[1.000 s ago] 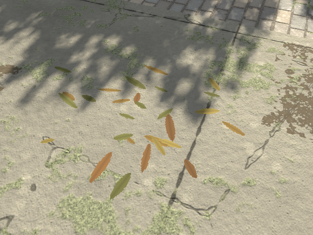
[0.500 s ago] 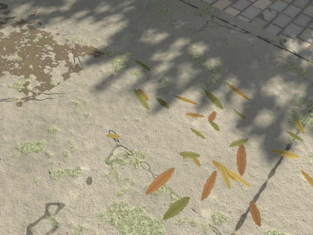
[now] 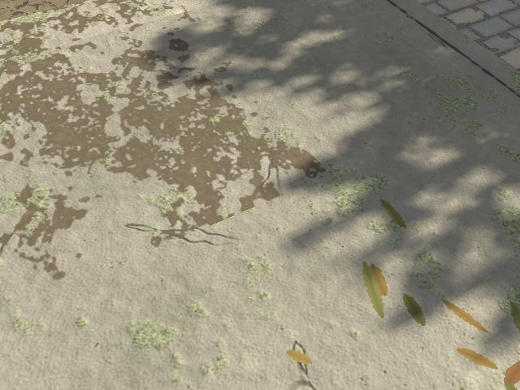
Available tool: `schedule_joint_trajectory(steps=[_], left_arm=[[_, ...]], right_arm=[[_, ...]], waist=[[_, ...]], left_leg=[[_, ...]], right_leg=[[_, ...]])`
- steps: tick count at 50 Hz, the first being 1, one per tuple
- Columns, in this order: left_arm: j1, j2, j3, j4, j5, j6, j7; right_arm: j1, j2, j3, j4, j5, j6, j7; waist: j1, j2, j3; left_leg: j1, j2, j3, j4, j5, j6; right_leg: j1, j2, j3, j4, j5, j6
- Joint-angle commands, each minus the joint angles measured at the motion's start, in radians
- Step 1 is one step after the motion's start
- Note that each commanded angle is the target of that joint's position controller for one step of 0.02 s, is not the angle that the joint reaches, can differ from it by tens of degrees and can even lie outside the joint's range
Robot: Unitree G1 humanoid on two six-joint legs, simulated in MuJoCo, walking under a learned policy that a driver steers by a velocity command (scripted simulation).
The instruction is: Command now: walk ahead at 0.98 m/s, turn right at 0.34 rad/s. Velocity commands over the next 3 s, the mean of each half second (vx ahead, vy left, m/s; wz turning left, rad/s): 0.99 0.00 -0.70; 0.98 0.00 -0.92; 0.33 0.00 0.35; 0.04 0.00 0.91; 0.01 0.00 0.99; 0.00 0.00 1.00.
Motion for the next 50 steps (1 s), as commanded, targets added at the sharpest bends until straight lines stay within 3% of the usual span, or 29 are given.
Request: schedule_joint_trajectory(steps=[1, 4, 6, 10, 12, 13, 14, 15, 16, 17, 18, 19, 21, 25, 28, 31, 33, 34, 35, 36, 37, 38, 39, 40, 42, 44, 46, 48, 50], left_arm=[[0.018, 0.025, -0.01, -0.053, -0.012, -0.012, -0.002], [0.015, 0.067, -0.004, -0.056, -0.031, -0.007, 0.026], [0.019, 0.105, 0.009, -0.069, -0.038, 0.001, 0.038], [0.114, 0.091, 0.006, -0.06, -0.057, 0.017, 0.039], [0.104, 0.075, -0.001, -0.063, -0.043, 0.023, 0.032], [0.066, 0.024, -0.021, -0.097, -0.012, 0.023, 0.027], [0.227, -0.099, -0.061, -0.132, -0.06, 0.011, 0.026], [0.208, -0.033, -0.058, -0.124, -0.096, 0.017, 0.042], [0.084, 0.019, -0.046, -0.13, -0.079, 0.025, 0.048], [0.022, 0.025, -0.042, -0.138, -0.053, 0.034, 0.046], [-0.031, 0.018, -0.038, -0.152, -0.034, 0.041, 0.039], [-0.046, -0.004, -0.035, -0.168, -0.036, 0.053, 0.028], [-0.076, -0.036, -0.041, -0.2, -0.051, 0.08, 0.014], [-0.149, -0.016, -0.048, -0.249, -0.025, 0.086, -0.009], [-0.285, 0.011, -0.048, -0.278, -0.018, 0.075, -0.036], [-0.338, 0.064, -0.03, -0.302, -0.031, 0.064, -0.055], [-0.197, 0.136, 0.005, -0.287, -0.045, 0.071, -0.054], [0.011, 0.203, 0.04, -0.236, -0.045, 0.08, -0.048], [0.241, 0.261, 0.074, -0.163, -0.048, 0.093, -0.029], [0.184, 0.33, 0.074, -0.161, -0.038, 0.101, -0.015], [0.129, 0.3, 0.053, -0.226, -0.006, 0.076, -0.015], [0.153, 0.223, 0.048, -0.228, -0.008, 0.061, -0.013], [0.111, 0.212, 0.041, -0.214, -0.004, 0.042, -0.018], [0.039, 0.186, 0.031, -0.221, -0.004, 0.026, -0.021], [-0.062, 0.155, 0.02, -0.235, 0.01, 0.022, -0.01], [-0.066, 0.112, 0.006, -0.214, -0.012, 0.023, 0.007], [-0.052, 0.114, 0.005, -0.196, -0.022, 0.025, 0.029], [-0.046, 0.117, 0.007, -0.168, -0.023, 0.039, 0.045], [0.065, 0.103, 0.006, -0.114, -0.025, 0.046, 0.047]], right_arm=[[-0.04, -0.035, 0.004, -0.121, -0.016, -0.039, -0.001], [-0.157, -0.022, 0.027, -0.18, -0.028, -0.047, -0.001], [-0.231, -0.025, 0.03, -0.203, -0.019, -0.051, 0.008], [-0.237, -0.114, -0.018, -0.22, 0.016, -0.037, -0.017], [-0.072, -0.165, -0.055, -0.199, 0.022, -0.04, -0.031], [0.17, -0.231, -0.079, -0.166, 0.018, -0.034, -0.044], [0.284, -0.318, -0.092, -0.135, -0.012, -0.018, -0.032], [0.245, -0.251, -0.086, -0.131, -0.004, -0.012, -0.023], [0.197, -0.173, -0.072, -0.127, 0.009, -0.008, -0.025], [0.156, -0.138, -0.062, -0.111, 0.002, 0.001, -0.026], [0.116, -0.104, -0.053, -0.099, -0.015, 0.006, -0.021], [0.08, -0.078, -0.047, -0.083, -0.027, 0.007, -0.018], [0.039, -0.048, -0.045, -0.058, -0.01, 0.003, -0.009], [-0.018, -0.114, -0.06, -0.037, -0.007, -0.008, -0.019], [0.036, -0.181, -0.07, -0.013, -0.005, -0.01, -0.028], [0.102, -0.265, -0.08, 0.0, -0.014, 0.006, -0.029], [0.104, -0.326, -0.092, -0.009, -0.017, 0.033, -0.038], [0.071, -0.334, -0.094, -0.031, -0.013, 0.04, -0.04], [0.041, -0.297, -0.083, -0.052, -0.007, 0.029, -0.04], [0.108, -0.097, -0.026, -0.092, -0.037, -0.011, -0.025], [0.176, -0.123, -0.006, -0.167, 0.012, -0.06, -0.009], [0.001, -0.218, -0.023, -0.186, 0.036, -0.078, -0.01], [-0.051, -0.199, -0.02, -0.211, 0.045, -0.077, -0.017], [-0.036, -0.18, -0.015, -0.187, 0.018, -0.067, -0.027], [0.033, -0.178, -0.026, -0.164, -0.002, -0.028, -0.025], [-0.003, -0.163, -0.027, -0.175, -0.013, -0.005, -0.029], [-0.14, -0.119, -0.011, -0.229, -0.04, -0.007, -0.03], [-0.215, -0.069, 0.003, -0.248, -0.042, -0.012, -0.018], [-0.267, -0.059, 0.005, -0.26, -0.037, -0.026, 0.0]], waist=[[-0.065, -0.029, -0.022], [-0.071, -0.033, 0.059], [-0.047, -0.062, 0.066], [-0.04, -0.086, 0.03], [-0.147, -0.082, -0.07], [-0.254, -0.001, -0.248], [-0.175, 0.385, -0.44], [-0.174, 0.374, -0.347], [-0.19, 0.234, -0.169], [-0.165, 0.097, -0.091], [-0.138, 0.045, -0.033], [-0.098, 0.063, 0.007], [-0.061, 0.079, 0.037], [-0.023, 0.027, 0.079], [-0.073, -0.046, 0.116], [-0.063, 0.013, 0.079], [0.051, 0.111, -0.03], [0.159, 0.132, -0.132], [0.255, 0.049, -0.198], [0.091, -0.364, -0.18], [0.034, -0.342, -0.465], [0.106, -0.138, -0.363], [0.039, 0.0, -0.17], [-0.02, 0.107, -0.115], [-0.106, 0.056, -0.033], [-0.112, 0.033, 0.032], [-0.07, 0.018, 0.084], [-0.029, -0.027, 0.087], [0.057, -0.055, 0.048]], left_leg=[[-0.26, 0.087, -0.044, -0.16, 0.009, -0.028], [-0.144, 0.091, 0.01, -0.432, 0.134, -0.089], [0.101, 0.039, 0.044, -0.594, 0.338, -0.121], [0.229, 0.01, 0.008, -0.741, 0.325, -0.145], [0.421, 0.033, 0.006, -0.768, 0.243, -0.104], [0.701, 0.199, -0.149, -0.755, 0.062, -0.039], [0.964, 0.471, -0.711, -0.927, -0.292, 0.124], [0.879, 0.483, -0.892, -1.025, -0.55, 0.131], [0.751, 0.435, -0.718, -1.036, -0.435, 0.096], [0.624, 0.402, -0.535, -1.024, -0.223, 0.075], [0.502, 0.351, -0.398, -1.036, -0.07, 0.062], [0.408, 0.319, -0.291, -1.056, 0.014, 0.048], [0.333, 0.3, -0.132, -1.087, 0.149, 0.03], [0.26, 0.267, 0.111, -1.143, 0.336, 0.01], [0.285, 0.232, 0.25, -1.176, 0.389, -0.031], [0.407, 0.238, 0.319, -1.069, 0.97, -0.061], [0.47, 0.272, 0.327, -0.796, 1.436, -0.062], [0.372, 0.279, 0.311, -0.545, 1.512, -0.053], [0.114, 0.198, 0.301, -0.166, 1.104, -0.086], [-0.259, -0.027, 0.235, 0.303, -0.186, -0.127], [-0.462, -0.04, -0.046, 0.409, -0.202, -0.095], [-0.476, 0.016, -0.077, 0.304, -0.074, -0.061], [-0.484, 0.036, -0.051, 0.196, -0.025, -0.059], [-0.398, 0.081, -0.066, 0.111, 0.011, -0.07], [-0.265, 0.114, -0.077, 0.001, 0.033, -0.109], [-0.226, 0.131, -0.044, -0.147, 0.046, -0.146], [-0.164, 0.1, 0.019, -0.343, 0.22, -0.175], [-0.049, 0.059, 0.078, -0.584, 0.46, -0.178], [0.039, 0.026, 0.118, -0.717, 0.695, -0.165]], right_leg=[[0.185, -0.238, 0.486, -0.276, -0.132, -0.228], [-0.046, -0.225, 0.402, -0.3, -0.07, -0.212], [-0.22, -0.178, 0.342, -0.31, -0.077, -0.17], [-0.082, -0.201, 0.397, -0.19, -0.107, -0.103], [-0.064, -0.147, 0.346, 0.107, 0.118, -0.041], [-0.206, -0.104, 0.266, 0.443, 0.072, -0.005], [-0.47, -0.035, 0.161, 0.815, -0.379, 0.027], [-0.629, -0.132, 0.123, 0.992, -0.31, 0.021], [-0.693, -0.167, 0.087, 1.045, -0.228, 0.018], [-0.662, -0.211, 0.064, 1.028, -0.168, 0.017], [-0.613, -0.239, 0.062, 0.984, -0.138, 0.015], [-0.572, -0.269, 0.071, 0.954, -0.126, 0.012], [-0.56, -0.307, 0.066, 0.906, -0.131, 0.014], [-0.546, -0.31, 0.037, 0.732, 0.089, 0.034], [-0.448, -0.264, -0.075, 0.472, 0.271, 0.01], [-0.29, -0.149, -0.206, 0.342, 0.221, -0.041], [-0.108, -0.069, -0.25, 0.358, 0.074, -0.08], [0.159, -0.041, -0.237, 0.352, 0.036, -0.12], [0.525, -0.078, -0.11, 0.25, 0.096, -0.173], [0.725, -0.224, 0.248, 0.218, 0.18, -0.266], [0.874, -0.411, 0.82, -0.057, -0.4, -0.437], [0.76, -0.395, 0.853, -0.193, -0.518, -0.345], [0.558, -0.377, 0.788, -0.226, -0.445, -0.31], [0.388, -0.345, 0.707, -0.209, -0.338, -0.287], [0.128, -0.253, 0.555, -0.224, -0.21, -0.28], [-0.012, -0.204, 0.433, -0.242, -0.129, -0.27], [-0.139, -0.138, 0.327, -0.248, -0.011, -0.249], [-0.195, -0.076, 0.207, -0.192, 0.07, -0.183], [-0.139, -0.106, 0.202, -0.175, 0.081, -0.143]])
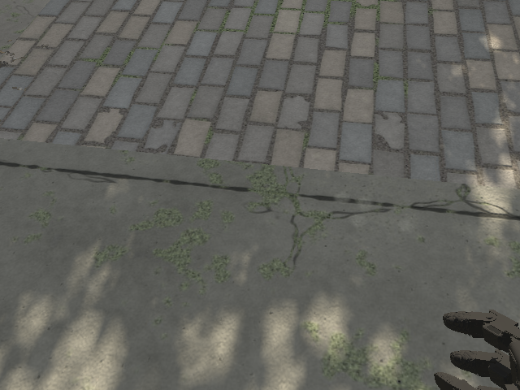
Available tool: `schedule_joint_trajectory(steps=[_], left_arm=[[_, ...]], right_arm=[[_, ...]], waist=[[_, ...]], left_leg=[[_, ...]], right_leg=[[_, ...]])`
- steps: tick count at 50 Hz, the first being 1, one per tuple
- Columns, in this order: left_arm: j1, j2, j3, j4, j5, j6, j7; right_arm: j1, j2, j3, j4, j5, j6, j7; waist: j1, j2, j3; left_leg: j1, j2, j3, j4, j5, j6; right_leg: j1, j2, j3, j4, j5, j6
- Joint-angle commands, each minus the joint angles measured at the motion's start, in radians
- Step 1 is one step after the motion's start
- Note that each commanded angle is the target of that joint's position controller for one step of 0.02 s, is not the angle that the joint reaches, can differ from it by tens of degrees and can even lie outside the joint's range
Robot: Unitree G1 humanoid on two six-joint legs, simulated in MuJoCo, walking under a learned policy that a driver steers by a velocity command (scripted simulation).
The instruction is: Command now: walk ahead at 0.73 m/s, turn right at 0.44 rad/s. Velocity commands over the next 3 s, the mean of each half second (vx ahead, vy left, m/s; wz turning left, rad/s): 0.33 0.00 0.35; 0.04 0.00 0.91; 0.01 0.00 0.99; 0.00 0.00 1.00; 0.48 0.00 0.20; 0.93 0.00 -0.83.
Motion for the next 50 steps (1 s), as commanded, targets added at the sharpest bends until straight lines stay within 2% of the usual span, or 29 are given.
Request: schedule_joint_trajectory(steps=[1, 3, 4, 5, 6, 7, 8, 9, 10, 11, 12, 13, 15, 16, 18, 20, 22, 24, 27, 30, 31, 32, 33, 34, 35, 37, 40, 44, 50], left_arm=[[0.007, 0.137, 0.04, -0.02, -0.009, -0.01, 0.017], [0.032, 0.131, 0.036, 0.014, -0.003, 0.0, 0.023], [0.023, 0.142, 0.038, 0.02, 0.007, 0.003, 0.025], [-0.007, 0.157, 0.042, 0.015, 0.018, 0.007, 0.025], [-0.063, 0.17, 0.043, 0.002, 0.029, 0.008, 0.021], [-0.093, 0.132, 0.031, -0.023, 0.053, 0.007, 0.02], [0.184, 0.024, 0.002, 0.007, 0.039, 0.003, 0.004], [0.235, 0.108, -0.003, 0.034, 0.026, 0.004, -0.008], [0.038, 0.174, 0.013, -0.019, 0.013, 0.008, -0.007], [-0.139, 0.189, 0.017, -0.076, 0.034, 0.008, 0.001], [-0.211, 0.176, 0.018, -0.109, 0.043, 0.01, 0.009], [-0.213, 0.162, 0.017, -0.121, 0.052, 0.017, 0.015], [-0.173, 0.127, 0.01, -0.109, 0.051, 0.024, 0.029], [-0.17, 0.11, 0.005, -0.102, 0.049, 0.026, 0.035], [-0.198, 0.097, 0.002, -0.104, 0.05, 0.03, 0.042], [-0.228, 0.113, 0.008, -0.1, 0.045, 0.042, 0.042], [-0.288, 0.116, 0.011, -0.108, 0.038, 0.05, 0.039], [-0.346, 0.114, 0.012, -0.119, 0.033, 0.045, 0.034], [-0.396, 0.12, 0.017, -0.125, 0.025, 0.021, 0.026], [-0.358, 0.146, 0.036, -0.107, 0.013, -0.001, 0.017], [-0.325, 0.158, 0.045, -0.093, 0.013, -0.004, 0.017], [-0.324, 0.194, 0.053, -0.098, 0.025, 0.002, 0.022], [-0.353, 0.249, 0.06, -0.113, 0.06, 0.019, 0.025], [-0.348, 0.203, 0.058, -0.118, 0.08, 0.018, 0.024], [-0.389, 0.157, 0.047, -0.134, 0.066, 0.02, 0.029], [-0.426, 0.129, 0.037, -0.147, 0.04, 0.034, 0.044], [-0.39, 0.137, 0.032, -0.137, 0.049, 0.049, 0.054], [-0.311, 0.177, 0.048, -0.109, 0.055, 0.063, 0.054], [-0.34, 0.226, 0.075, -0.092, 0.04, 0.06, 0.026]], right_arm=[[-0.085, -0.037, -0.011, -0.07, 0.005, -0.021, 0.022], [-0.101, -0.067, -0.027, -0.075, 0.016, -0.023, 0.031], [-0.064, -0.09, -0.04, -0.064, 0.018, -0.024, 0.032], [0.033, -0.116, -0.056, -0.034, 0.019, -0.025, 0.031], [0.189, -0.134, -0.069, 0.01, 0.021, -0.025, 0.033], [0.377, -0.164, -0.07, 0.054, 0.02, -0.021, 0.035], [0.358, -0.229, -0.069, 0.065, -0.003, -0.016, 0.046], [0.388, -0.197, -0.077, 0.063, 0.025, -0.003, 0.053], [0.293, -0.166, -0.075, 0.015, 0.036, 0.017, 0.043], [0.216, -0.144, -0.066, -0.006, 0.042, 0.038, 0.037], [0.191, -0.163, -0.067, -0.013, 0.039, 0.048, 0.033], [0.189, -0.169, -0.071, -0.01, 0.031, 0.052, 0.027], [0.168, -0.139, -0.067, -0.005, 0.028, 0.063, 0.022], [0.168, -0.136, -0.067, -0.002, 0.031, 0.068, 0.018], [0.191, -0.17, -0.081, 0.006, 0.033, 0.088, 0.002], [0.19, -0.2, -0.094, -0.002, 0.047, 0.115, -0.017], [0.182, -0.196, -0.095, -0.013, 0.06, 0.141, -0.033], [0.192, -0.187, -0.097, -0.016, 0.058, 0.161, -0.045], [0.213, -0.186, -0.105, -0.021, 0.049, 0.179, -0.051], [0.196, -0.179, -0.111, -0.041, 0.054, 0.188, -0.049], [0.185, -0.161, -0.105, -0.048, 0.062, 0.19, -0.046], [0.249, -0.105, -0.089, -0.039, 0.061, 0.194, -0.041], [0.27, -0.094, -0.085, -0.062, 0.07, 0.191, -0.038], [0.273, -0.196, -0.112, -0.064, 0.054, 0.176, -0.027], [0.276, -0.243, -0.126, -0.041, 0.056, 0.178, -0.022], [0.304, -0.21, -0.123, -0.009, 0.049, 0.197, -0.027], [0.258, -0.157, -0.1, -0.042, 0.061, 0.2, -0.019], [0.172, -0.128, -0.085, -0.086, 0.06, 0.192, -0.011], [0.153, -0.105, -0.077, -0.09, 0.053, 0.201, 0.006]], waist=[[0.04, -0.099, 0.026], [0.046, -0.132, 0.014], [0.02, -0.142, -0.01], [-0.034, -0.154, -0.06], [-0.128, -0.155, -0.129], [-0.203, -0.084, -0.265], [-0.049, 0.313, -0.444], [-0.097, 0.259, -0.569], [-0.14, 0.129, -0.446], [-0.144, -0.035, -0.302], [-0.119, -0.069, -0.209], [-0.086, -0.061, -0.187], [-0.042, 0.004, -0.168], [-0.037, 0.017, -0.171], [-0.039, 0.022, -0.211], [-0.042, 0.028, -0.232], [-0.059, 0.053, -0.197], [-0.082, 0.091, -0.152], [-0.109, 0.135, -0.127], [-0.09, 0.163, -0.124], [-0.071, 0.139, -0.131], [-0.104, 0.009, -0.196], [-0.139, -0.242, -0.178], [-0.132, -0.26, -0.169], [-0.134, -0.2, -0.135], [-0.13, -0.137, -0.097], [-0.096, -0.153, -0.068], [-0.037, -0.17, -0.102], [-0.049, -0.181, -0.124]], left_leg=[[0.334, -0.091, 0.149, -0.202, 0.297, 0.01], [0.278, -0.094, 0.139, -0.264, 0.244, 0.045], [0.283, -0.108, 0.149, -0.264, 0.178, 0.067], [0.348, -0.136, 0.17, -0.26, 0.12, 0.093], [0.464, -0.143, 0.185, -0.273, 0.145, 0.119], [0.718, -0.034, 0.074, -0.187, 0.43, 0.158], [1.109, 0.264, -0.421, -0.162, 0.618, 0.403], [1.198, 0.281, -0.666, -0.277, 0.3, 0.433], [1.077, 0.219, -0.569, -0.316, 0.065, 0.374], [0.876, 0.15, -0.462, -0.353, -0.002, 0.314], [0.734, 0.126, -0.434, -0.374, 0.034, 0.314], [0.643, 0.085, -0.391, -0.396, 0.084, 0.304], [0.547, 0.021, -0.304, -0.408, 0.183, 0.281], [0.516, 0.012, -0.282, -0.4, 0.264, 0.282], [0.485, 0.011, -0.292, -0.387, 0.309, 0.294], [0.458, 0.001, -0.321, -0.395, 0.12, 0.27], [0.419, -0.031, -0.347, -0.419, -0.15, 0.232], [0.401, -0.056, -0.376, -0.435, -0.326, 0.214], [0.436, -0.065, -0.427, -0.419, -0.363, 0.205], [0.466, -0.08, -0.488, -0.369, -0.315, 0.177], [0.435, -0.115, -0.468, -0.314, -0.367, 0.15], [0.354, -0.182, -0.372, -0.145, -0.627, 0.11], [0.169, -0.305, -0.143, 0.064, -0.741, 0.064], [0.115, -0.224, -0.107, 0.266, -0.68, 0.019], [0.104, -0.182, -0.073, 0.345, -0.602, -0.006], [0.075, -0.151, -0.023, 0.485, -0.491, -0.035], [0.027, -0.089, 0.08, 0.526, -0.427, -0.068], [0.001, -0.015, 0.11, 0.398, -0.416, -0.095], [0.191, 0.001, 0.184, 0.152, -0.402, -0.047]], right_leg=[[-0.281, -0.159, 0.088, -0.129, 0.24, -0.079], [-0.11, -0.199, 0.106, -0.046, 0.32, -0.056], [-0.037, -0.22, 0.111, 0.006, 0.441, -0.043], [0.017, -0.225, 0.098, 0.093, 0.637, -0.021], [0.043, -0.212, 0.05, 0.26, 0.818, 0.016], [-0.076, -0.175, -0.003, 0.57, 0.653, 0.063], [-0.436, -0.022, -0.079, 1.038, -0.258, 0.174], [-0.541, -0.051, 0.003, 1.123, -0.272, 0.179], [-0.583, -0.099, 0.006, 1.109, -0.193, 0.174], [-0.583, -0.117, -0.025, 1.022, -0.139, 0.165], [-0.597, -0.119, -0.037, 0.975, -0.122, 0.166], [-0.546, -0.135, -0.03, 0.9, -0.106, 0.16], [-0.481, -0.14, -0.038, 0.734, -0.112, 0.163], [-0.463, -0.132, -0.048, 0.655, -0.121, 0.172], [-0.432, -0.107, -0.051, 0.56, -0.088, 0.194], [-0.423, -0.092, -0.031, 0.505, 0.005, 0.204], [-0.421, -0.079, -0.016, 0.434, 0.069, 0.203], [-0.412, -0.069, -0.005, 0.353, 0.097, 0.201], [-0.361, -0.057, 0.006, 0.219, 0.091, 0.194], [-0.231, -0.076, 0.006, 0.015, 0.124, 0.171], [-0.134, -0.123, 0.0, -0.099, 0.212, 0.15], [0.014, -0.296, 0.115, -0.123, 0.232, 0.08], [0.056, -0.474, 0.327, -0.144, 0.337, -0.051], [-0.003, -0.548, 0.399, -0.159, 0.326, -0.112], [-0.034, -0.502, 0.294, -0.148, 0.279, -0.096], [-0.066, -0.402, 0.136, -0.135, 0.21, -0.044], [-0.067, -0.372, -0.006, -0.157, 0.308, -0.066], [0.054, -0.425, -0.067, -0.158, 0.37, -0.107], [0.007, -0.471, -0.212, -0.142, 0.398, -0.086]])
Over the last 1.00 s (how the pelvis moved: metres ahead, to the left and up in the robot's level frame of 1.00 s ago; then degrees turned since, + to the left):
0.78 -0.23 0.00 -52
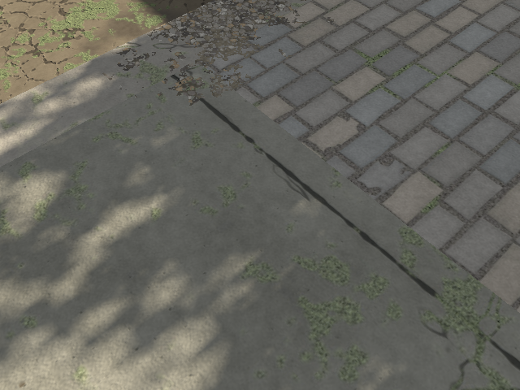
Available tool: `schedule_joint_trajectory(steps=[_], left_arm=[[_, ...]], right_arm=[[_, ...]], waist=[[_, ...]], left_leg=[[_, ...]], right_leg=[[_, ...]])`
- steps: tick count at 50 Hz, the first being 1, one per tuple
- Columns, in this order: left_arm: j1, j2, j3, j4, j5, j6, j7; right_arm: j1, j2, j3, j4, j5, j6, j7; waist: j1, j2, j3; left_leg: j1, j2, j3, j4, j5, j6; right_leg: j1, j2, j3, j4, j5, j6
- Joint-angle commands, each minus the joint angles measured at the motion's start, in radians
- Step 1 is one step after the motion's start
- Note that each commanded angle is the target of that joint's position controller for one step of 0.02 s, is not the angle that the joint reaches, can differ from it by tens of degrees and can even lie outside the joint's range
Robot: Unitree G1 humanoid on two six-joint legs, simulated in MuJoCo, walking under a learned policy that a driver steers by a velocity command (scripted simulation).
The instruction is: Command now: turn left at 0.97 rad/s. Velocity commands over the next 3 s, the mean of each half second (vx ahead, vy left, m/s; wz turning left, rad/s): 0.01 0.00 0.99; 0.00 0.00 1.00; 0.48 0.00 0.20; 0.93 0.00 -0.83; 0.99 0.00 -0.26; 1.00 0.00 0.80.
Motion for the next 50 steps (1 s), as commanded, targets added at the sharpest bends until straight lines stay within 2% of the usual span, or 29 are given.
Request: schedule_joint_trajectory(steps=[1, 3, 5, 6, 7, 8, 9, 10, 11, 12, 14, 16, 19, 25, 28, 29, 30, 31, 32, 33, 34, 35, 37, 39, 41, 44, 46, 49, 50], left_arm=[[-0.029, 0.214, 0.07, -0.055, -0.015, -0.017, -0.013], [-0.023, 0.222, 0.079, -0.045, -0.034, -0.025, -0.025], [-0.029, 0.21, 0.081, -0.033, -0.055, -0.027, -0.03], [0.019, 0.17, 0.074, -0.009, -0.055, -0.027, -0.035], [0.038, 0.123, 0.061, -0.027, -0.021, -0.026, -0.04], [-0.027, 0.091, 0.044, -0.108, 0.011, -0.032, -0.031], [-0.116, 0.153, 0.059, -0.112, 0.005, -0.033, -0.021], [-0.137, 0.152, 0.06, -0.12, -0.015, -0.035, -0.013], [-0.104, 0.156, 0.064, -0.099, -0.012, -0.035, -0.002], [-0.079, 0.17, 0.068, -0.09, -0.003, -0.034, 0.005], [-0.043, 0.16, 0.066, -0.071, -0.002, -0.038, -0.002], [-0.041, 0.137, 0.057, -0.062, -0.011, -0.039, -0.006], [-0.071, 0.119, 0.047, -0.067, -0.018, -0.038, -0.011], [-0.083, 0.138, 0.052, -0.071, -0.026, -0.051, -0.028], [-0.016, 0.157, 0.067, -0.052, -0.03, -0.062, -0.035], [0.013, 0.185, 0.078, -0.044, -0.024, -0.061, -0.031], [-0.012, 0.233, 0.083, -0.063, -0.012, -0.048, -0.022], [-0.011, 0.241, 0.083, -0.06, 0.02, -0.044, -0.024], [-0.048, 0.19, 0.072, -0.084, 0.015, -0.046, -0.019], [-0.083, 0.146, 0.06, -0.094, 0.006, -0.042, -0.009], [-0.1, 0.13, 0.053, -0.105, -0.001, -0.034, 0.003], [-0.108, 0.127, 0.049, -0.105, -0.01, -0.029, 0.014], [-0.075, 0.135, 0.046, -0.099, -0.003, -0.021, 0.028], [-0.017, 0.152, 0.052, -0.085, 0.004, -0.013, 0.03], [0.013, 0.174, 0.061, -0.074, 0.004, -0.008, 0.024], [-0.007, 0.205, 0.074, -0.07, -0.002, -0.005, 0.007], [-0.03, 0.218, 0.081, -0.067, -0.012, -0.007, -0.007], [-0.029, 0.225, 0.09, -0.052, -0.041, -0.018, -0.028], [-0.036, 0.22, 0.091, -0.047, -0.052, -0.019, -0.031]], right_arm=[[-0.039, -0.074, -0.021, -0.09, -0.001, -0.006, 0.009], [-0.043, -0.082, -0.029, -0.095, 0.001, 0.008, 0.019], [0.006, -0.089, -0.044, -0.077, 0.003, 0.018, 0.024], [0.076, -0.125, -0.064, -0.048, 0.0, 0.017, 0.012], [0.154, -0.261, -0.106, -0.042, 0.002, 0.009, -0.008], [0.091, -0.338, -0.106, -0.082, -0.032, -0.018, -0.009], [0.086, -0.264, -0.095, -0.087, -0.044, -0.048, 0.006], [0.067, -0.238, -0.081, -0.069, -0.037, -0.066, 0.004], [0.016, -0.207, -0.074, -0.069, -0.013, -0.068, -0.003], [-0.034, -0.183, -0.062, -0.079, 0.002, -0.061, -0.012], [-0.067, -0.174, -0.054, -0.093, -0.01, -0.052, -0.026], [-0.052, -0.182, -0.057, -0.087, -0.01, -0.049, -0.034], [-0.048, -0.199, -0.063, -0.083, -0.003, -0.042, -0.043], [-0.065, -0.203, -0.067, -0.091, -0.002, -0.03, -0.04], [-0.109, -0.186, -0.062, -0.102, 0.009, -0.024, -0.038], [-0.094, -0.154, -0.052, -0.104, 0.011, -0.023, -0.037], [0.019, -0.074, -0.03, -0.081, -0.002, -0.02, -0.032], [0.014, -0.142, -0.05, -0.11, 0.006, -0.03, -0.03], [0.016, -0.223, -0.074, -0.085, -0.002, -0.035, -0.029], [0.007, -0.236, -0.082, -0.067, 0.003, -0.03, -0.028], [0.019, -0.211, -0.079, -0.047, 0.001, -0.02, -0.031], [0.03, -0.186, -0.072, -0.046, 0.0, -0.013, -0.028], [0.001, -0.139, -0.055, -0.062, 0.011, -0.013, -0.021], [-0.053, -0.113, -0.044, -0.085, 0.012, -0.018, -0.019], [-0.075, -0.098, -0.037, -0.098, 0.006, -0.021, -0.012], [-0.074, -0.077, -0.029, -0.1, -0.002, -0.02, 0.0], [-0.058, -0.08, -0.031, -0.09, -0.001, -0.014, 0.007], [-0.046, -0.092, -0.043, -0.089, 0.004, 0.006, 0.018], [-0.022, -0.094, -0.05, -0.082, 0.006, 0.012, 0.021]], waist=[[0.018, -0.187, -0.146], [0.008, -0.195, -0.155], [-0.037, -0.173, -0.17], [-0.06, -0.101, -0.178], [-0.065, 0.187, -0.164], [-0.032, 0.337, -0.215], [-0.103, 0.179, -0.243], [-0.074, 0.146, -0.199], [-0.038, 0.084, -0.174], [-0.012, 0.09, -0.167], [0.011, 0.096, -0.193], [0.005, 0.082, -0.203], [-0.008, 0.103, -0.194], [-0.022, 0.16, -0.182], [0.017, 0.164, -0.184], [0.018, 0.106, -0.203], [-0.049, -0.14, -0.25], [-0.062, -0.324, -0.179], [-0.056, -0.245, -0.141], [-0.053, -0.19, -0.111], [-0.053, -0.156, -0.104], [-0.045, -0.155, -0.089], [-0.019, -0.163, -0.078], [0.025, -0.172, -0.095], [0.044, -0.174, -0.118], [0.037, -0.177, -0.134], [0.022, -0.183, -0.135], [0.003, -0.19, -0.141], [-0.021, -0.182, -0.147]], left_leg=[[0.038, -0.013, 0.065, -0.123, -0.006, 0.034], [0.097, -0.023, 0.08, -0.225, -0.014, 0.069], [0.231, -0.058, 0.102, -0.41, 0.077, 0.125], [0.375, -0.081, 0.064, -0.506, 0.186, 0.168], [0.587, 0.111, -0.241, -0.569, 0.619, 0.265], [0.615, 0.277, -0.57, -0.567, 0.673, 0.465], [0.591, 0.252, -0.513, -0.605, 0.578, 0.471], [0.551, 0.2, -0.447, -0.615, 0.499, 0.419], [0.52, 0.152, -0.394, -0.605, 0.449, 0.367], [0.478, 0.13, -0.364, -0.598, 0.46, 0.343], [0.416, 0.084, -0.337, -0.588, 0.516, 0.332], [0.409, 0.058, -0.349, -0.576, 0.494, 0.325], [0.391, 0.035, -0.41, -0.561, 0.401, 0.316], [0.35, 0.007, -0.559, -0.528, 0.365, 0.298], [0.301, -0.047, -0.591, -0.479, 0.331, 0.257], [0.227, -0.095, -0.551, -0.408, 0.167, 0.217], [0.109, -0.221, -0.38, -0.18, -0.234, 0.161], [-0.073, -0.262, -0.252, 0.001, -0.334, 0.113], [-0.103, -0.176, -0.225, 0.136, -0.261, 0.079], [-0.106, -0.147, -0.194, 0.187, -0.18, 0.063], [-0.107, -0.134, -0.167, 0.243, -0.123, 0.047], [-0.126, -0.119, -0.139, 0.3, -0.082, 0.031], [-0.146, -0.084, -0.065, 0.282, -0.036, 0.013], [-0.181, -0.047, -0.033, 0.208, -0.026, -0.005], [-0.178, -0.018, -0.021, 0.134, -0.038, -0.014], [-0.081, 0.002, 0.015, -0.003, -0.027, 0.002], [0.016, -0.009, 0.056, -0.099, -0.011, 0.024], [0.114, -0.028, 0.092, -0.247, -0.004, 0.073], [0.171, -0.043, 0.104, -0.332, 0.03, 0.098]], right_leg=[[0.153, -0.269, 0.114, -0.09, 0.283, -0.191], [0.169, -0.297, 0.094, -0.049, 0.301, -0.162], [0.137, -0.289, 0.04, 0.058, 0.258, -0.094], [0.041, -0.238, -0.009, 0.183, 0.177, -0.03], [-0.261, -0.119, -0.087, 0.497, -0.225, 0.068], [-0.533, 0.01, 0.068, 0.725, -0.495, 0.121], [-0.553, 0.012, 0.203, 0.823, -0.452, 0.102], [-0.558, 0.009, 0.237, 0.815, -0.359, 0.072], [-0.551, -0.005, 0.253, 0.78, -0.279, 0.063], [-0.523, -0.004, 0.262, 0.742, -0.223, 0.064], [-0.436, 0.036, 0.255, 0.716, -0.149, 0.078], [-0.406, 0.071, 0.26, 0.612, -0.115, 0.091], [-0.367, 0.109, 0.284, 0.463, -0.1, 0.101], [-0.236, 0.142, 0.322, 0.268, -0.12, 0.081], [-0.053, 0.122, 0.303, 0.036, -0.012, 0.055], [0.08, 0.034, 0.338, -0.044, 0.084, 0.024], [0.219, -0.193, 0.534, -0.059, 0.194, -0.063], [0.158, -0.323, 0.749, -0.113, 0.221, -0.203], [0.123, -0.33, 0.696, -0.119, 0.157, -0.229], [0.086, -0.264, 0.575, -0.113, 0.079, -0.196], [0.076, -0.211, 0.489, -0.107, 0.038, -0.168], [0.071, -0.197, 0.43, -0.11, 0.068, -0.169], [0.087, -0.174, 0.32, -0.125, 0.131, -0.176], [0.169, -0.199, 0.28, -0.128, 0.178, -0.196], [0.227, -0.233, 0.251, -0.126, 0.219, -0.213], [0.208, -0.255, 0.163, -0.118, 0.257, -0.204], [0.168, -0.26, 0.1, -0.103, 0.278, -0.184], [0.177, -0.291, 0.059, -0.039, 0.303, -0.142], [0.172, -0.292, 0.037, 0.011, 0.292, -0.112]])
Over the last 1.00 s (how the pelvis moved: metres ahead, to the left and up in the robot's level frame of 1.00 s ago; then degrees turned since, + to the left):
0.33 0.04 0.00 43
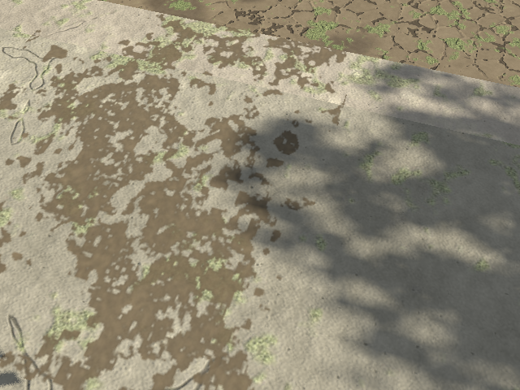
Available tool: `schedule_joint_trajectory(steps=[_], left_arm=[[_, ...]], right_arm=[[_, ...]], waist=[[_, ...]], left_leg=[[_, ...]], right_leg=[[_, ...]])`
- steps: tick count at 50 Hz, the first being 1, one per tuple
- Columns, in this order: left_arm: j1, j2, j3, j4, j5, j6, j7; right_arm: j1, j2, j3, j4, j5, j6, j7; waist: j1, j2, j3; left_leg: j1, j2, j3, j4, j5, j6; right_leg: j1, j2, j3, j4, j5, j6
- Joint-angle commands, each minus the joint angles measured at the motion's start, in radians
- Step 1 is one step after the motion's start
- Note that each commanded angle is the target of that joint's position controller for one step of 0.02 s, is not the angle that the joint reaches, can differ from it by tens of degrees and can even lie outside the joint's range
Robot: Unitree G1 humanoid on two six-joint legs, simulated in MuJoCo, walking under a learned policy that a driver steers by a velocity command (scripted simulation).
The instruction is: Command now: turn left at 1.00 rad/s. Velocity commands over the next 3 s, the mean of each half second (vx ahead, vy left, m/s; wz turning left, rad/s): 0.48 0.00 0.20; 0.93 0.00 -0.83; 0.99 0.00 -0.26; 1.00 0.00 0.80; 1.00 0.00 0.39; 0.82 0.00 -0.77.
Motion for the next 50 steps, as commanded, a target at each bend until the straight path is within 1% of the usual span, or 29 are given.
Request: schedule_joint_trajectory(steps=[1, 2, 3, 4, 5, 6, 7, 9, 11, 14, 19, 26, 27, 29, 30, 31, 32, 33, 34, 35, 36, 37, 38, 39, 41, 43, 45, 47, 50], left_arm=[[-0.038, 0.161, 0.052, -0.048, -0.033, -0.018, -0.012], [0.016, 0.118, 0.041, -0.027, -0.023, -0.02, -0.02], [-0.003, 0.052, 0.017, -0.094, 0.033, -0.024, -0.023], [-0.074, 0.07, 0.017, -0.131, 0.038, -0.034, -0.015], [-0.13, 0.117, 0.027, -0.141, 0.005, -0.045, -0.016], [-0.146, 0.133, 0.034, -0.141, -0.017, -0.06, -0.019], [-0.114, 0.153, 0.041, -0.114, -0.016, -0.065, -0.02], [-0.049, 0.138, 0.035, -0.071, -0.005, -0.078, -0.033], [-0.046, 0.114, 0.024, -0.049, -0.009, -0.086, -0.039], [-0.063, 0.098, 0.01, -0.05, -0.019, -0.079, -0.04], [-0.039, 0.098, 0.006, -0.058, -0.037, -0.072, -0.044], [-0.118, 0.043, -0.037, -0.104, -0.033, -0.09, -0.096], [-0.132, 0.033, -0.045, -0.115, -0.035, -0.091, -0.102], [-0.106, 0.059, -0.039, -0.133, -0.036, -0.089, -0.102], [-0.043, 0.091, -0.025, -0.133, -0.042, -0.083, -0.095], [0.114, 0.141, -0.003, -0.111, -0.05, -0.076, -0.088], [0.355, 0.226, 0.038, -0.056, -0.051, -0.066, -0.076], [0.493, 0.293, 0.058, -0.01, -0.058, -0.044, -0.051], [0.426, 0.351, 0.064, -0.037, -0.05, -0.055, -0.047], [0.445, 0.237, 0.034, -0.065, -0.032, -0.072, -0.05], [0.436, 0.211, 0.029, -0.057, -0.013, -0.084, -0.048], [0.376, 0.207, 0.025, -0.063, -0.008, -0.096, -0.05], [0.301, 0.182, 0.017, -0.079, -0.002, -0.101, -0.048], [0.241, 0.159, 0.006, -0.102, 0.008, -0.102, -0.043], [0.197, 0.129, -0.004, -0.109, -0.007, -0.098, -0.032], [0.205, 0.121, -0.01, -0.097, -0.023, -0.099, -0.016], [0.214, 0.127, -0.011, -0.077, -0.027, -0.093, 0.002], [0.257, 0.151, -0.001, -0.052, -0.034, -0.084, 0.01], [0.286, 0.158, 0.008, -0.021, -0.05, -0.085, 0.018]], right_arm=[[0.071, -0.112, -0.054, -0.053, 0.002, -0.001, 0.002], [0.166, -0.181, -0.085, -0.025, -0.002, -0.005, -0.014], [0.2, -0.35, -0.123, -0.042, 0.0, -0.014, -0.032], [0.205, -0.316, -0.106, -0.06, -0.027, -0.059, -0.015], [0.226, -0.255, -0.089, -0.034, -0.011, -0.092, -0.001], [0.211, -0.213, -0.071, -0.016, 0.009, -0.109, 0.0], [0.158, -0.167, -0.047, -0.02, 0.018, -0.113, -0.005], [0.104, -0.114, -0.014, -0.02, -0.012, -0.125, -0.022], [0.13, -0.128, -0.011, 0.0, -0.03, -0.147, -0.027], [0.178, -0.146, -0.009, 0.034, -0.033, -0.17, -0.029], [0.195, -0.138, -0.004, 0.076, -0.045, -0.193, -0.025], [0.19, -0.136, -0.002, 0.136, -0.035, -0.19, -0.021], [0.192, -0.142, -0.004, 0.144, -0.034, -0.182, -0.021], [0.179, -0.184, -0.014, 0.15, -0.038, -0.162, -0.028], [0.176, -0.212, -0.02, 0.152, -0.039, -0.149, -0.035], [0.156, -0.235, -0.024, 0.147, -0.043, -0.138, -0.04], [0.133, -0.234, -0.021, 0.131, -0.038, -0.141, -0.044], [0.164, -0.126, 0.014, 0.12, -0.05, -0.168, -0.04], [0.25, 0.01, 0.061, 0.05, -0.029, -0.217, -0.018], [0.105, -0.119, 0.046, 0.031, -0.007, -0.26, -0.01], [0.0, -0.135, 0.04, -0.013, 0.024, -0.276, -0.008], [-0.019, -0.111, 0.051, -0.02, 0.01, -0.283, -0.016], [-0.011, -0.097, 0.05, -0.014, -0.018, -0.281, -0.021], [0.03, -0.093, 0.048, -0.002, -0.026, -0.266, -0.019], [0.052, -0.1, 0.042, 0.014, -0.038, -0.237, -0.017], [-0.025, -0.091, 0.048, -0.015, -0.055, -0.222, -0.019], [-0.142, -0.055, 0.058, -0.053, -0.063, -0.229, -0.015], [-0.227, -0.02, 0.067, -0.082, -0.049, -0.237, -0.008], [-0.255, -0.08, 0.036, -0.097, -0.008, -0.243, -0.011]], waist=[[-0.058, -0.127, -0.171], [-0.092, 0.01, -0.186], [-0.051, 0.365, -0.168], [-0.095, 0.28, -0.313], [-0.119, 0.168, -0.268], [-0.104, 0.129, -0.195], [-0.075, 0.114, -0.152], [-0.041, 0.168, -0.133], [-0.055, 0.154, -0.117], [-0.074, 0.129, -0.062], [-0.079, 0.111, 0.029], [-0.103, 0.049, 0.116], [-0.103, 0.039, 0.123], [-0.067, 0.085, 0.064], [-0.021, 0.132, -0.005], [0.07, 0.166, -0.103], [0.195, 0.13, -0.237], [0.207, -0.058, -0.296], [0.056, -0.386, -0.412], [0.151, -0.198, -0.468], [0.143, -0.128, -0.304], [0.081, 0.04, -0.2], [0.027, 0.071, -0.151], [-0.022, 0.032, -0.115], [-0.051, -0.009, -0.04], [-0.039, 0.001, 0.036], [-0.001, -0.031, 0.07], [0.051, -0.052, 0.038], [0.058, -0.102, -0.001]], left_leg=[[0.179, -0.062, 0.055, -0.233, 0.106, 0.078], [0.374, -0.054, -0.045, -0.338, 0.305, 0.135], [0.581, 0.2, -0.462, -0.317, 0.806, 0.277], [0.566, 0.266, -0.669, -0.384, 0.395, 0.428], [0.563, 0.234, -0.643, -0.471, -0.039, 0.399], [0.511, 0.216, -0.632, -0.529, -0.352, 0.359], [0.473, 0.205, -0.59, -0.545, -0.395, 0.328], [0.417, 0.145, -0.465, -0.577, -0.288, 0.287], [0.434, 0.129, -0.386, -0.598, -0.182, 0.266], [0.442, 0.144, -0.309, -0.636, -0.144, 0.248], [0.46, 0.188, -0.16, -0.688, -0.065, 0.221], [0.497, 0.182, 0.088, -0.717, 0.186, 0.176], [0.516, 0.18, 0.117, -0.705, 0.269, 0.172], [0.562, 0.175, 0.162, -0.575, 0.824, 0.159], [0.603, 0.177, 0.173, -0.447, 1.166, 0.152], [0.584, 0.175, 0.182, -0.235, 1.386, 0.145], [0.417, 0.142, 0.18, 0.06, 1.364, 0.122], [0.092, 0.057, 0.134, 0.42, 0.655, 0.076], [-0.299, -0.186, -0.033, 0.819, -0.196, 0.03], [-0.36, -0.136, -0.229, 0.815, -0.112, 0.087], [-0.412, -0.107, -0.21, 0.76, -0.061, 0.109], [-0.368, -0.062, -0.203, 0.657, -0.013, 0.114], [-0.299, -0.031, -0.208, 0.569, 0.016, 0.11], [-0.238, -0.016, -0.22, 0.535, 0.034, 0.101], [-0.227, 0.0, -0.198, 0.43, 0.041, 0.064], [-0.202, -0.01, -0.142, 0.27, 0.118, 0.021], [-0.13, -0.053, -0.096, 0.059, 0.314, -0.014], [0.01, -0.105, -0.059, -0.125, 0.455, -0.026], [0.09, -0.117, -0.137, -0.266, 0.508, -0.03]], right_leg=[[0.085, -0.212, 0.073, 0.062, 0.331, -0.114], [-0.064, -0.138, 0.019, 0.266, 0.215, -0.043], [-0.456, 0.014, -0.01, 0.616, -0.383, 0.056], [-0.579, 0.075, 0.255, 0.77, -0.416, 0.052], [-0.637, 0.054, 0.317, 0.78, -0.318, 0.008], [-0.667, 0.036, 0.328, 0.734, -0.223, -0.031], [-0.662, 0.016, 0.317, 0.692, -0.149, -0.037], [-0.582, 0.009, 0.286, 0.613, 0.021, -0.025], [-0.588, 0.004, 0.268, 0.556, 0.143, -0.016], [-0.645, 0.0, 0.277, 0.491, 0.241, 0.0], [-0.757, 0.039, 0.364, 0.494, 0.321, 0.016], [-0.689, 0.007, 0.227, 0.332, 0.361, -0.053], [-0.663, 0.014, 0.198, 0.295, 0.331, -0.077], [-0.529, 0.087, 0.109, 0.272, 0.218, -0.132], [-0.443, 0.14, 0.07, 0.301, 0.133, -0.159], [-0.261, 0.189, 0.051, 0.33, 0.066, -0.187], [0.104, 0.228, 0.086, 0.295, 0.08, -0.227], [0.436, 0.126, 0.327, 0.287, -0.028, -0.265], [0.651, -0.126, 1.016, -0.015, -0.495, -0.491], [0.66, -0.144, 1.169, -0.17, -0.622, -0.425], [0.536, -0.139, 1.104, -0.208, -0.537, -0.376], [0.354, -0.112, 1.013, -0.203, -0.393, -0.352], [0.2, -0.074, 0.919, -0.188, -0.278, -0.355], [0.089, -0.024, 0.849, -0.198, -0.222, -0.365], [-0.021, 0.017, 0.76, -0.247, -0.15, -0.377], [-0.153, 0.061, 0.66, -0.279, -0.024, -0.36], [-0.242, 0.124, 0.576, -0.262, 0.086, -0.321], [-0.286, 0.139, 0.562, -0.257, 0.081, -0.273], [-0.143, 0.098, 0.655, -0.208, 0.049, -0.233]])
Over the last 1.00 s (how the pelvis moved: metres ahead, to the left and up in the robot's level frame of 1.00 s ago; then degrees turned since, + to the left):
0.05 0.05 0.00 58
